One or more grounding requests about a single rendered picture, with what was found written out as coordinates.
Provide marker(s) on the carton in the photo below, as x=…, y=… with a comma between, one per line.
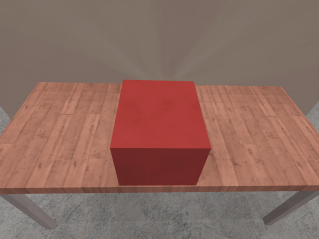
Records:
x=159, y=136

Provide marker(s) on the table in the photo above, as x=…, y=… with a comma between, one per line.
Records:
x=59, y=143

